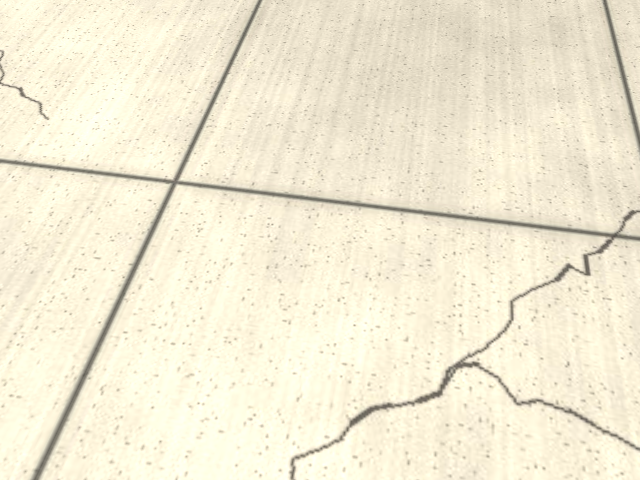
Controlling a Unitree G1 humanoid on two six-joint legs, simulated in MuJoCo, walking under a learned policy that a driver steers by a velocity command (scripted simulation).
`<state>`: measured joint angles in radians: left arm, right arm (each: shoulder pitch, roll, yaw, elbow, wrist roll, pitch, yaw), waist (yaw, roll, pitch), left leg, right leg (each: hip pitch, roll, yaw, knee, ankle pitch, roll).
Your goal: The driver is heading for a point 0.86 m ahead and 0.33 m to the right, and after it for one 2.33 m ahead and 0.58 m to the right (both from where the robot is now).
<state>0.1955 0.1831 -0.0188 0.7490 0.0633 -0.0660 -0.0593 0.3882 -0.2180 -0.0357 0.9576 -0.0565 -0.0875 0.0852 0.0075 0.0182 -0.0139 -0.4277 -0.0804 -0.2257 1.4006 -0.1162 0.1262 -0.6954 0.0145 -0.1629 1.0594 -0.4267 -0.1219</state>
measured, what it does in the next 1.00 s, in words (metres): climbs, turning right: left foot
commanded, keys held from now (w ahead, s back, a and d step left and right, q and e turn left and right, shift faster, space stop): w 0.16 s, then w+e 0.84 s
